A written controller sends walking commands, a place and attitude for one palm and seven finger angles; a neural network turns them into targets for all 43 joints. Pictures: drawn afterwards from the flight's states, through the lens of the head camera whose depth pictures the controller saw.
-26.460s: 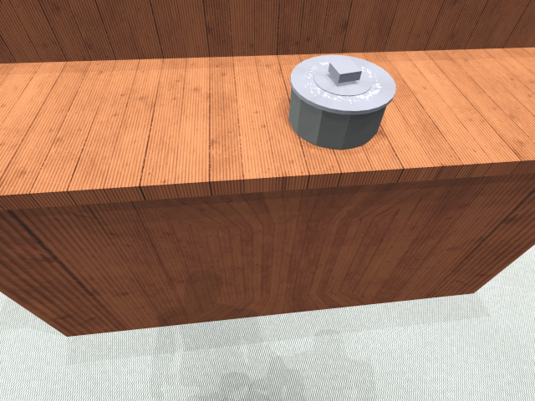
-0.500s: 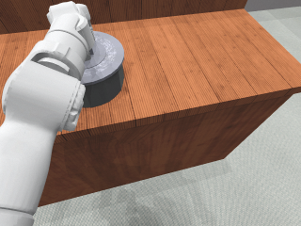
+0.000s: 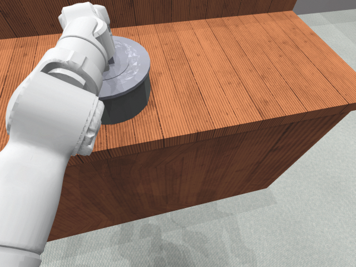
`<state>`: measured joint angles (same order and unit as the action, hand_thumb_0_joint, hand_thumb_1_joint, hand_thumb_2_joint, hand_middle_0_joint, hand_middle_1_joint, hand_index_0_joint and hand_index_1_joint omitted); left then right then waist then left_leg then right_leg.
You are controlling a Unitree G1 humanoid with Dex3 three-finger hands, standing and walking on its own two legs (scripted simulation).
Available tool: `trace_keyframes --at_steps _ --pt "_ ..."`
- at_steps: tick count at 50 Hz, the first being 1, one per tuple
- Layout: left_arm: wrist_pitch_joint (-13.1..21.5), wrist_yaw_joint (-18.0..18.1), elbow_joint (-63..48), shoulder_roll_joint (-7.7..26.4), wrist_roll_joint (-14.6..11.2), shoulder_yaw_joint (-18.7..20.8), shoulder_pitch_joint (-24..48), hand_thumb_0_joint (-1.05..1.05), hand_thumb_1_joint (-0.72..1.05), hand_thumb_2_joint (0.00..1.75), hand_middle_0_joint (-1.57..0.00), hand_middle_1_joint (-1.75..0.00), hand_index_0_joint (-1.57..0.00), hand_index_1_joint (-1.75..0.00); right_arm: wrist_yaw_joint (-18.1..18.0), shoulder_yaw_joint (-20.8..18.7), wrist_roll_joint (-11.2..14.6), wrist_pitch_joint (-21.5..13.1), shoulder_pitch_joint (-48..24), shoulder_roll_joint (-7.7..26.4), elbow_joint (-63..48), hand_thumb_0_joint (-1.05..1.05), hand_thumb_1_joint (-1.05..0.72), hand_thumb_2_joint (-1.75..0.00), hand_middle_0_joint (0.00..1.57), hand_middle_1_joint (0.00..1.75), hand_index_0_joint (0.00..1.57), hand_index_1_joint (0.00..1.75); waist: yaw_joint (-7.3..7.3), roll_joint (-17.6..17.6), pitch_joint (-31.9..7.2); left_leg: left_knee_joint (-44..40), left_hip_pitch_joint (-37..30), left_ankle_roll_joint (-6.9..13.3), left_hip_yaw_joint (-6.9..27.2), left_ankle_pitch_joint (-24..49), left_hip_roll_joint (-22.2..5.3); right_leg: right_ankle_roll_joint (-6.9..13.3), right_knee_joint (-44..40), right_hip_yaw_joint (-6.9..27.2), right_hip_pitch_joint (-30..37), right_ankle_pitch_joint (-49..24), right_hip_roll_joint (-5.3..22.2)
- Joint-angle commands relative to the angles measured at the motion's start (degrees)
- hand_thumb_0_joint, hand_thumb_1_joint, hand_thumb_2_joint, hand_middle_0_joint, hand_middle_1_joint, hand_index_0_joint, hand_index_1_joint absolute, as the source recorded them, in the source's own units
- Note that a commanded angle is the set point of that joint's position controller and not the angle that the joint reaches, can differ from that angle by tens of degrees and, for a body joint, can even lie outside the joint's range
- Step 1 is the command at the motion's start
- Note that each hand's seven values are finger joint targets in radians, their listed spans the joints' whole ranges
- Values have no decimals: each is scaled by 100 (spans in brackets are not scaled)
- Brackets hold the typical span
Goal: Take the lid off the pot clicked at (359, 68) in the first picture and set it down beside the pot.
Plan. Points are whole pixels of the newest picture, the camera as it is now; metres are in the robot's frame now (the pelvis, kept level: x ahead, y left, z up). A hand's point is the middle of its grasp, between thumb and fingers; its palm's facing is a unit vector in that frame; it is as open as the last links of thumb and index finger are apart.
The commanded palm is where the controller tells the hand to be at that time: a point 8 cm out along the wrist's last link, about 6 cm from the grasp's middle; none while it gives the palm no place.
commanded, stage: close the fingers and squeeze the knob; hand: left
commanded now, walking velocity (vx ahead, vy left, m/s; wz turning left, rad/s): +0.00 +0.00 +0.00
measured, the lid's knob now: (100, 55) +0.55 +0.07 +0.17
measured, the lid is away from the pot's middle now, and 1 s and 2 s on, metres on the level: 0.00 0.01 0.01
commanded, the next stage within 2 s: lift the lid straight up in 0.42 s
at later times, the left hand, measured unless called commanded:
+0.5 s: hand (97, 51) +0.53 +0.07 +0.19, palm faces -0.40 -0.13 -0.91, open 8.7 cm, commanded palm +0.57 +0.06 +0.23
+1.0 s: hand (100, 45) +0.53 +0.06 +0.20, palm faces -0.39 -0.15 -0.91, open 8.6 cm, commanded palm +0.57 +0.06 +0.27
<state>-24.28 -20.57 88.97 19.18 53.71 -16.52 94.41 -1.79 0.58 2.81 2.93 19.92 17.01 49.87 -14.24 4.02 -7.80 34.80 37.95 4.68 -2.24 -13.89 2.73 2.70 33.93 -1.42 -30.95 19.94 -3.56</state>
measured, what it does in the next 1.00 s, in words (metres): stands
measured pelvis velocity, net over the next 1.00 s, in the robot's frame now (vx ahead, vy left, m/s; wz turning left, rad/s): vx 0.00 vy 0.00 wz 0.00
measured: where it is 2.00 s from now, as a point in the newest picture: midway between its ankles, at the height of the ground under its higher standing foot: outside the picture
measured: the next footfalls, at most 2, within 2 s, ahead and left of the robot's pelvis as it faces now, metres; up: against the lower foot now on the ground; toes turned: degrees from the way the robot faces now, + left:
none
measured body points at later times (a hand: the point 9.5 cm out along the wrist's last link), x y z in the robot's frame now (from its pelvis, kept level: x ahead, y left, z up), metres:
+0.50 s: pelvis +0.00 +0.00 +0.00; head +0.08 +0.00 +0.44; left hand +0.54 +0.08 +0.24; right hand -0.07 -0.27 -0.13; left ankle +0.02 +0.07 -0.72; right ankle -0.05 -0.09 -0.72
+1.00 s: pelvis +0.00 +0.00 +0.00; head +0.08 -0.01 +0.45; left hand +0.54 +0.07 +0.25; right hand -0.04 -0.27 -0.13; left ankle +0.02 +0.07 -0.72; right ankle -0.05 -0.09 -0.72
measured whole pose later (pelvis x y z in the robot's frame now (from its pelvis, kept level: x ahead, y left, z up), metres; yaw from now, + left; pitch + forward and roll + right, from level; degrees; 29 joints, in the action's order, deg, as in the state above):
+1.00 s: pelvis +0.00 +0.00 +0.00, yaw +0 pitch +17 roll -1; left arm -24.0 -21.3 87.7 18.3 52.7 -16.1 94.8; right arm -1.8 0.4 3.0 -1.3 21.0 16.5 50.3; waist -13.2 4.3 -8.4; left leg 33.4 36.9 4.5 -2.2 -13.5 3.1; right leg 2.8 33.1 -1.3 -30.2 19.9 -3.3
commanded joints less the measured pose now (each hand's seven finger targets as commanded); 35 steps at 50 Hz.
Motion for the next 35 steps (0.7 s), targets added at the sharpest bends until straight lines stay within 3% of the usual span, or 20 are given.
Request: trace_keyframes --at_steps 1,2,3,5,7,8,11,12,13,15,17,20,21,22,24,26,27,29,32,35 --pt "22 188 -682 781 182 -75 3093 0 36 82 -65 -109 -63 -107 -88 -290 -17 -65 785 1026 -115 0 -90 -90 20 30 20 30 -239 -462 -2171 94 -2690 134 579 1793 -98 -180 -442 120 -402 -2175 -86" --pt "40 195 -878 582 24 -151 3132 0 37 82 -65 -109 -63 -107 -90 -320 -28 -36 789 1050 -111 0 -90 -90 20 30 20 30 -213 -269 -2228 117 -2721 136 546 1904 -82 -155 -457 132 -328 -2321 -59" --pt "18 182 -703 726 108 -67 3016 0 37 83 -66 -109 -64 -107 -101 -284 -34 -60 785 1025 -103 0 -90 -90 20 30 20 30 -190 -485 -2242 114 -2675 144 555 1924 -74 -176 -407 112 -284 -2330 -87" --pt "-10 183 -627 846 144 -31 3142 0 39 84 -67 -109 -64 -108 -109 -270 -22 -67 825 1046 -82 0 -90 -90 20 30 20 30 -260 -483 -2208 94 -2593 149 531 1754 -76 -185 -428 145 -294 -2297 -77" --pt "16 199 -785 512 12 -175 3207 0 41 85 -68 -110 -65 -108 -98 -308 -26 -58 833 1053 -86 0 -90 -90 20 30 20 30 -235 -161 -2221 103 -2757 126 570 1901 -104 -147 -446 121 -432 -2272 -56" --pt "21 196 -740 627 102 -110 3155 0 42 86 -68 -110 -66 -109 -98 -282 -34 -89 816 1022 -81 0 -90 -90 20 30 20 30 -204 -357 -2280 112 -2771 126 608 1964 -103 -171 -399 96 -421 -2212 -92" --pt "8 190 -589 724 172 -68 3119 0 45 87 -70 -111 -67 -109 -108 -277 -49 -105 866 1038 -73 0 -90 -90 20 30 20 30 -256 -450 -2172 123 -2654 135 575 1765 -92 -177 -420 108 -454 -2140 -98" --pt "1 191 -567 713 56 -63 3033 0 46 88 -70 -111 -68 -110 -118 -289 -53 -55 881 1078 -55 0 -90 -90 20 30 20 30 -237 -335 -2165 130 -2553 136 529 1762 -82 -146 -431 115 -329 -2254 -64" --pt "-6 182 -621 900 122 40 3105 0 46 88 -71 -111 -68 -110 -132 -266 -51 -76 870 1055 -73 0 -90 -90 20 30 20 30 -237 -602 -2266 118 -2491 151 515 1740 -68 -183 -390 121 -185 -2328 -78" --pt "-4 176 -548 855 167 -20 3164 0 48 89 -72 -112 -69 -111 -128 -260 -36 -93 900 1051 -82 0 -90 -90 20 30 20 30 -262 -557 -2290 133 -2489 149 527 1765 -62 -182 -378 143 -241 -2375 -84" --pt "13 183 -728 623 40 -118 3203 0 50 90 -73 -113 -71 -111 -112 -305 -37 -72 906 1062 -80 0 -90 -90 20 30 20 30 -225 -198 -2334 163 -2668 123 544 2021 -93 -152 -386 129 -324 -2443 -56" --pt "32 175 -652 581 175 -152 3167 0 53 92 -74 -114 -72 -112 -90 -291 -34 -120 890 1031 -80 0 -90 -90 20 30 20 30 -256 -333 -2271 176 -2795 127 632 2066 -122 -177 -377 103 -558 -2215 -111" --pt "20 182 -629 590 185 -155 3162 0 53 92 -75 -114 -73 -112 -90 -285 -35 -117 898 1030 -75 0 -90 -90 20 30 20 30 -259 -317 -2215 170 -2746 125 624 2013 -117 -173 -383 107 -569 -2193 -115" --pt "42 197 -823 434 36 -202 3219 0 54 93 -75 -114 -73 -112 -78 -324 -39 -87 906 1061 -68 0 -90 -90 20 30 20 30 -225 -40 -2267 179 -2868 108 628 2188 -133 -138 -387 90 -599 -2248 -78" --pt "70 200 -920 323 138 -282 3381 0 55 93 -76 -115 -74 -113 -53 -315 -36 -135 890 1031 -88 0 -90 -90 20 30 20 30 -266 -102 -2357 193 -3036 101 730 2246 -161 -171 -373 90 -801 -2095 -127" --pt "22 228 -671 572 189 -141 3268 0 55 94 -76 -115 -74 -113 -67 -295 -51 -134 913 1030 -48 0 -90 -90 20 30 20 30 -278 -276 -2238 157 -2816 117 679 1870 -139 -166 -391 94 -689 -1968 -117" --pt "16 232 -753 421 48 -191 3250 0 55 94 -76 -115 -74 -113 -76 -319 -43 -93 900 1057 -42 0 -90 -90 20 30 20 30 -263 -223 -2249 139 -2802 118 673 1862 -144 -139 -402 88 -614 -2024 -76" --pt "79 236 -1100 616 115 -113 3652 0 56 94 -76 -115 -74 -113 -66 -327 -50 -180 884 1021 -95 0 -90 -90 20 30 20 30 -248 -191 -2623 157 -3003 117 668 1961 -122 -173 -381 139 -535 -2115 -109" --pt "49 238 -972 502 -2 -147 3578 0 56 95 -77 -115 -74 -113 -81 -341 -31 -177 911 1029 -31 0 -90 -90 20 30 20 30 -244 -120 -2573 156 -3034 104 678 2100 -148 -148 -416 120 -531 -2178 -73" --pt "71 226 -1024 768 112 -58 3813 0 56 95 -77 -115 -74 -113 -88 -317 -20 -270 885 997 -38 0 -90 -90 20 30 20 30 -255 -269 -2744 157 -3059 118 644 2104 -113 -185 -399 162 -390 -2307 -101"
